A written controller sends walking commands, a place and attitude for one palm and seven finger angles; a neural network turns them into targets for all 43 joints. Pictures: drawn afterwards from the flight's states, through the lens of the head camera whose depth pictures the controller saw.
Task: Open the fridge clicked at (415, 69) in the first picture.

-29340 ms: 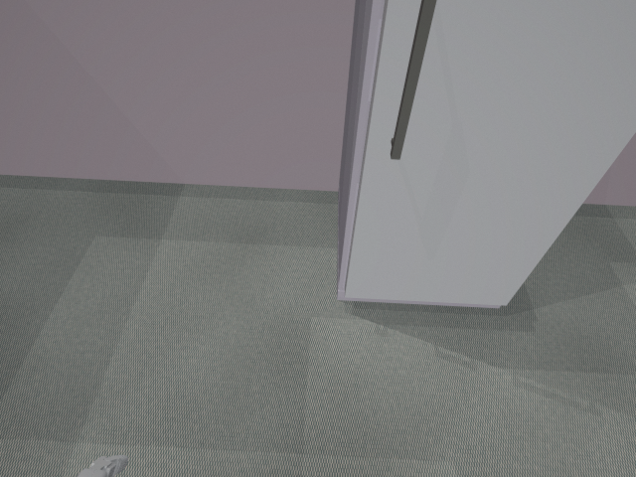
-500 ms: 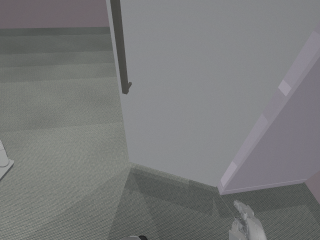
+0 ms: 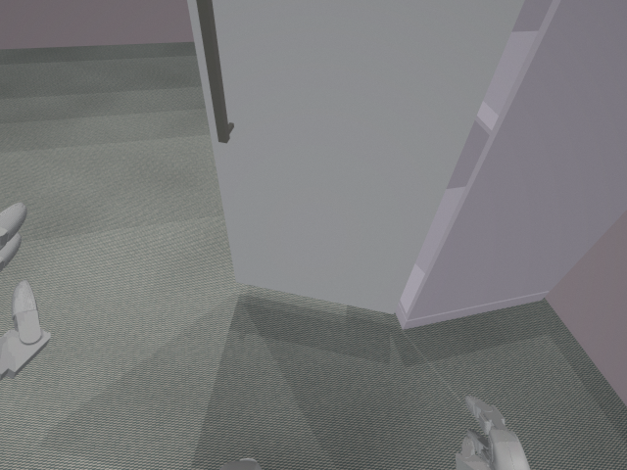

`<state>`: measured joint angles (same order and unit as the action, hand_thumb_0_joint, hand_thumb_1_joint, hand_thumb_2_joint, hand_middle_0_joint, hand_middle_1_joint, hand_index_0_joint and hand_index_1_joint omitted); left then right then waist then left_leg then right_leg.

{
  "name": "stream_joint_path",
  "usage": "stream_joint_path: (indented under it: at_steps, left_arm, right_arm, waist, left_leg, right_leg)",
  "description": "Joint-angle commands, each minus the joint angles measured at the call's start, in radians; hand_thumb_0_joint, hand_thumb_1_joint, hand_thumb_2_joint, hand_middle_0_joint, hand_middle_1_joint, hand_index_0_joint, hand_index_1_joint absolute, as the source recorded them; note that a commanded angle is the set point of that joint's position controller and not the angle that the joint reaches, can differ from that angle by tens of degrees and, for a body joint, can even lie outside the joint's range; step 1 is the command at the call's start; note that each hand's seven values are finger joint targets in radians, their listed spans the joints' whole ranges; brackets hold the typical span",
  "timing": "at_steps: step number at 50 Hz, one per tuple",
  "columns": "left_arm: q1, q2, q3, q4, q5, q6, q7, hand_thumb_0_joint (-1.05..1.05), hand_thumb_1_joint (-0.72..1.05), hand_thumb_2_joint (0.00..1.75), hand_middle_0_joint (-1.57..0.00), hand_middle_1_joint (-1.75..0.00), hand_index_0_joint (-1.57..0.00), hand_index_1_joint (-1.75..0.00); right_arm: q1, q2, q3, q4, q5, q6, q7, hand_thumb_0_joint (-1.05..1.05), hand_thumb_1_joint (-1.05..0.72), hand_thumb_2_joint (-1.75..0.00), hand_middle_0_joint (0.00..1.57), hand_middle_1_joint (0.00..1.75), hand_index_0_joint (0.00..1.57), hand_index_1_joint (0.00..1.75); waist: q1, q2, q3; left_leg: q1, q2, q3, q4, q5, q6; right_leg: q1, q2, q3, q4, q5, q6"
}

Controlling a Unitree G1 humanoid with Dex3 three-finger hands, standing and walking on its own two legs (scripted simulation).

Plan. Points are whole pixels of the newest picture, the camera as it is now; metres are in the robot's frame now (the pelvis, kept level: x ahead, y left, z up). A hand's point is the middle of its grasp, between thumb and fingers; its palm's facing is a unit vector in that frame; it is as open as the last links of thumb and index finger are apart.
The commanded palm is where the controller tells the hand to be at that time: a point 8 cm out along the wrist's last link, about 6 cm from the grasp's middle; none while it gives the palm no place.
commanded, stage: stop stepping back and stand still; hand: left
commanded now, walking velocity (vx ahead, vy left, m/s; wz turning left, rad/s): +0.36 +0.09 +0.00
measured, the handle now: (217, 59) +0.78 +0.24 +0.15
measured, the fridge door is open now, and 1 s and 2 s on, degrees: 64 64 64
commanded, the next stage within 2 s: let the arm hang, fingers relaxed in 0.54 s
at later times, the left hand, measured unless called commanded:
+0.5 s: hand out of the picture +0.09 +0.27 +0.18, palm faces +0.54 -0.75 -0.39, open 7.4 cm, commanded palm +0.03 +0.31 +0.18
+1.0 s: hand out of the picture -0.09 +0.20 -0.18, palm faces +0.06 -0.98 -0.17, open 7.0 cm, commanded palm none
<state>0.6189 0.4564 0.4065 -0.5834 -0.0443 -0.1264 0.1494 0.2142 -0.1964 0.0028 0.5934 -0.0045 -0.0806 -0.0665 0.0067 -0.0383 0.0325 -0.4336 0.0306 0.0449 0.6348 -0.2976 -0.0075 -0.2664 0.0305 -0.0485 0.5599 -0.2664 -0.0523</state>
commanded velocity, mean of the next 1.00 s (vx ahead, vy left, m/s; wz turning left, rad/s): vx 0.11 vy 0.02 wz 0.00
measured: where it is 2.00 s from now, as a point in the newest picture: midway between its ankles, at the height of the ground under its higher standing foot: outside the picture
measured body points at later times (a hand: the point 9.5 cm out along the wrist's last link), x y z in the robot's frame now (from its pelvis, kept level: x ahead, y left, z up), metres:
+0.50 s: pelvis -0.08 +0.00 -0.01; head -0.12 +0.00 +0.44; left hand +0.06 +0.31 +0.20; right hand +0.07 -0.23 -0.10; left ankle -0.06 +0.12 -0.68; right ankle -0.02 -0.08 -0.73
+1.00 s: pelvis -0.10 +0.01 -0.01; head -0.09 +0.04 +0.44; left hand -0.09 +0.25 -0.16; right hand -0.03 -0.24 -0.14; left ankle -0.04 +0.14 -0.73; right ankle -0.04 -0.11 -0.73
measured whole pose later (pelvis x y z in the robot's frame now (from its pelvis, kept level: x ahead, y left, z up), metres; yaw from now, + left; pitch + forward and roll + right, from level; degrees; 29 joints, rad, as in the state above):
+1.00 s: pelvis -0.10 +0.01 -0.01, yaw +7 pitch -2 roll -1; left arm 0.30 0.22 -0.02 0.90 0.03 0.06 0.00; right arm 0.27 -0.23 0.00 0.92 -0.03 0.04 0.01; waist -0.02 -0.04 0.08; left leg -0.36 0.02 0.01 0.60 -0.18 0.01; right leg -0.30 0.00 0.01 0.60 -0.26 0.02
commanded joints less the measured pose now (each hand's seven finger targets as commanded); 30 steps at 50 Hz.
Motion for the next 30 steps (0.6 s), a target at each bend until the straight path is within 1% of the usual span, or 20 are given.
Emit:
stream_joint_path:
  at_steps: [1,3,6,8,9,10,11,13,14,17,18,19,20,21,22,23,24,27,29,30]
  left_arm:
    - [-0.148,0.170,0.143,-0.118,0.002,-0.066,0.051,0.00,0.90,0.90,-0.20,-0.30,-0.20,-0.30]
    - [-0.204,0.140,0.105,-0.048,0.004,-0.069,0.051,0.00,0.90,0.90,-0.20,-0.30,-0.20,-0.30]
    - [-0.244,0.121,0.066,0.039,0.019,-0.072,0.055,0.00,0.90,0.90,-0.20,-0.30,-0.20,-0.30]
    - [-0.256,0.103,0.042,0.037,0.017,-0.079,0.053,0.00,0.90,0.90,-0.20,-0.30,-0.20,-0.30]
    - [-0.268,0.108,0.042,0.007,0.018,-0.089,0.050,0.00,0.90,0.90,-0.20,-0.30,-0.20,-0.30]
    - [-0.279,0.112,0.048,-0.035,0.021,-0.104,0.050,0.00,0.90,0.90,-0.20,-0.30,-0.20,-0.30]
    - [-0.282,0.136,0.073,-0.054,0.032,-0.108,0.054,0.00,0.90,0.90,-0.20,-0.30,-0.20,-0.30]
    - [-0.295,0.205,0.132,-0.110,0.052,-0.121,0.049,0.00,0.90,0.90,-0.20,-0.30,-0.20,-0.30]
    - [-0.234,0.139,0.094,-0.064,0.048,-0.117,0.040,0.00,0.90,0.90,-0.20,-0.30,-0.20,-0.30]
    - [-0.222,0.126,0.085,-0.063,0.039,-0.113,0.040,0.00,0.90,0.90,-0.20,-0.30,-0.20,-0.30]
    - [-0.214,0.147,0.099,-0.049,0.042,-0.112,0.040,0.00,0.90,0.90,-0.20,-0.30,-0.20,-0.30]
    - [-0.209,0.155,0.103,-0.026,0.048,-0.109,0.037,0.00,0.90,0.90,-0.20,-0.30,-0.20,-0.30]
    - [-0.231,0.171,0.109,-0.015,0.036,-0.103,0.031,0.00,0.90,0.90,-0.20,-0.30,-0.20,-0.30]
    - [-0.322,0.174,0.112,-0.050,0.024,-0.123,0.026,0.00,0.90,0.90,-0.20,-0.30,-0.20,-0.30]
    - [-0.339,0.189,0.142,-0.065,0.024,-0.142,0.027,0.00,0.90,0.90,-0.20,-0.30,-0.20,-0.30]
    - [-0.338,0.174,0.128,-0.067,0.025,-0.136,0.026,0.00,0.90,0.90,-0.20,-0.30,-0.20,-0.30]
    - [-0.248,0.142,0.113,0.004,0.018,-0.125,0.021,0.00,0.90,0.90,-0.20,-0.30,-0.20,-0.30]
    - [-0.251,0.134,0.087,-0.038,0.009,-0.125,0.020,0.00,0.90,0.90,-0.20,-0.30,-0.20,-0.30]
    - [-0.259,0.121,0.074,-0.038,0.010,-0.122,0.026,0.00,0.90,0.90,-0.20,-0.30,-0.20,-0.30]
    - [-0.275,0.115,0.068,-0.060,0.009,-0.125,0.027,0.00,0.90,0.90,-0.20,-0.30,-0.20,-0.30]
  right_arm:
    - [-0.070,-0.134,-0.056,-0.095,-0.006,-0.053,-0.030,0.00,-0.90,-0.90,0.20,0.30,0.20,0.30]
    - [-0.072,-0.135,-0.053,-0.084,-0.004,-0.049,-0.036,0.00,-0.90,-0.90,0.20,0.30,0.20,0.30]
    - [-0.061,-0.140,-0.051,-0.067,0.000,-0.057,-0.052,0.00,-0.90,-0.90,0.20,0.30,0.20,0.30]
    - [-0.052,-0.148,-0.049,-0.070,0.002,-0.070,-0.057,0.00,-0.90,-0.90,0.20,0.30,0.20,0.30]
    - [-0.051,-0.168,-0.049,-0.077,-0.001,-0.075,-0.056,0.00,-0.90,-0.90,0.20,0.30,0.20,0.30]
    - [-0.051,-0.181,-0.045,-0.085,-0.004,-0.079,-0.053,0.00,-0.90,-0.90,0.20,0.30,0.20,0.30]
    - [-0.057,-0.175,-0.044,-0.090,0.000,-0.082,-0.049,0.00,-0.90,-0.90,0.20,0.30,0.20,0.30]
    - [-0.070,-0.147,-0.049,-0.069,-0.011,-0.088,-0.042,0.00,-0.90,-0.90,0.20,0.30,0.20,0.30]
    - [-0.092,-0.151,-0.049,-0.069,-0.011,-0.087,-0.031,0.00,-0.90,-0.90,0.20,0.30,0.20,0.30]
    - [-0.095,-0.147,-0.041,-0.080,-0.006,-0.100,-0.027,0.00,-0.90,-0.90,0.20,0.30,0.20,0.30]
    - [-0.100,-0.152,-0.045,-0.082,-0.007,-0.102,-0.030,0.00,-0.90,-0.90,0.20,0.30,0.20,0.30]
    - [-0.098,-0.145,-0.055,-0.091,-0.013,-0.090,-0.028,0.00,-0.90,-0.90,0.20,0.30,0.20,0.30]
    - [-0.115,-0.136,-0.061,-0.092,-0.005,-0.086,-0.021,0.00,-0.90,-0.90,0.20,0.30,0.20,0.30]
    - [-0.112,-0.150,-0.056,-0.074,-0.015,-0.093,-0.021,0.00,-0.90,-0.90,0.20,0.30,0.20,0.30]
    - [-0.073,-0.140,-0.054,-0.058,-0.015,-0.099,-0.017,0.00,-0.90,-0.90,0.20,0.30,0.20,0.30]
    - [-0.066,-0.124,-0.046,-0.053,-0.013,-0.098,-0.010,0.00,-0.90,-0.90,0.20,0.30,0.20,0.30]
    - [-0.046,-0.116,-0.048,-0.043,-0.008,-0.083,-0.010,0.00,-0.90,-0.90,0.20,0.30,0.20,0.30]
    - [-0.079,-0.112,-0.039,-0.068,0.001,-0.074,-0.023,0.00,-0.90,-0.90,0.20,0.30,0.20,0.30]
    - [-0.069,-0.117,-0.031,-0.070,-0.007,-0.081,-0.036,0.00,-0.90,-0.90,0.20,0.30,0.20,0.30]
    - [-0.069,-0.123,-0.030,-0.078,-0.010,-0.088,-0.041,0.00,-0.90,-0.90,0.20,0.30,0.20,0.30]
  waist:
    - [-0.021,-0.072,-0.055]
    - [-0.027,-0.045,-0.053]
    - [-0.022,-0.061,-0.030]
    - [-0.029,-0.017,-0.026]
    - [-0.030,0.092,-0.017]
    - [-0.031,0.254,-0.005]
    - [-0.028,0.329,0.008]
    - [-0.018,0.266,-0.007]
    - [-0.009,0.236,0.009]
    - [0.007,0.243,0.016]
    - [0.020,0.166,0.013]
    - [0.023,-0.068,0.033]
    - [0.025,-0.305,0.034]
    - [-0.007,-0.183,0.064]
    - [-0.016,-0.086,-0.046]
    - [-0.020,-0.012,-0.082]
    - [-0.018,-0.015,-0.036]
    - [-0.011,-0.079,-0.003]
    - [-0.018,-0.037,-0.031]
    - [-0.020,0.049,-0.039]
  left_leg:
    - [0.042,-0.006,-0.039,0.321,-0.092,-0.013]
    - [0.066,0.008,-0.011,0.209,-0.089,-0.003]
    - [0.172,-0.004,0.038,0.039,-0.174,0.032]
    - [0.220,-0.003,0.033,-0.127,-0.214,0.058]
    - [0.218,0.042,-0.062,-0.233,-0.309,0.095]
    - [0.225,0.150,-0.245,-0.340,-0.407,0.145]
    - [0.182,0.268,-0.386,-0.435,-0.448,0.187]
    - [0.070,0.275,-0.387,-0.462,-0.476,0.204]
    - [-0.024,0.262,-0.327,-0.462,-0.480,0.191]
    - [-0.141,0.173,-0.139,-0.339,-0.448,0.119]
    - [-0.189,0.120,-0.079,-0.200,-0.451,0.089]
    - [-0.283,0.017,-0.001,0.104,-0.380,0.051]
    - [-0.325,-0.041,0.015,0.427,-0.267,0.023]
    - [-0.292,0.003,-0.050,0.560,-0.129,0.007]
    - [-0.242,0.025,-0.063,0.544,-0.092,0.002]
    - [-0.164,0.021,-0.041,0.475,-0.106,0.005]
    - [-0.068,0.031,-0.024,0.403,-0.092,0.007]
    - [0.160,0.035,0.030,0.150,-0.118,0.025]
    - [0.284,0.003,0.065,-0.023,-0.107,0.032]
    - [0.313,0.010,0.038,-0.117,-0.138,0.044]
  right_leg:
    - [-0.188,-0.323,0.360,-0.391,-0.392,-0.102]
    - [-0.156,-0.289,0.251,-0.346,-0.364,-0.074]
    - [-0.198,-0.285,0.258,-0.322,-0.486,-0.062]
    - [-0.172,-0.239,0.221,-0.244,-0.466,-0.044]
    - [-0.185,-0.172,0.197,-0.128,-0.440,-0.026]
    - [-0.232,-0.074,0.091,0.065,-0.335,0.013]
    - [-0.242,-0.006,-0.028,0.258,-0.222,0.052]
    - [-0.202,-0.035,0.022,0.435,-0.199,0.054]
    - [-0.128,-0.038,0.011,0.416,-0.196,0.050]
    - [0.142,-0.018,-0.061,0.088,-0.209,0.037]
    - [0.205,-0.030,-0.015,-0.030,-0.231,0.013]
    - [0.185,-0.171,0.278,-0.220,-0.433,-0.075]
    - [0.107,-0.417,0.709,-0.426,-0.567,-0.177]
    - [0.042,-0.414,0.633,-0.427,-0.326,-0.178]
    - [0.107,-0.380,0.530,-0.357,-0.210,-0.170]
    - [0.045,-0.345,0.485,-0.337,-0.317,-0.154]
    - [-0.086,-0.312,0.379,-0.365,-0.412,-0.123]
    - [-0.241,-0.289,0.252,-0.346,-0.465,-0.099]
    - [-0.242,-0.234,0.169,-0.268,-0.450,-0.063]
    - [-0.227,-0.199,0.148,-0.184,-0.418,-0.043]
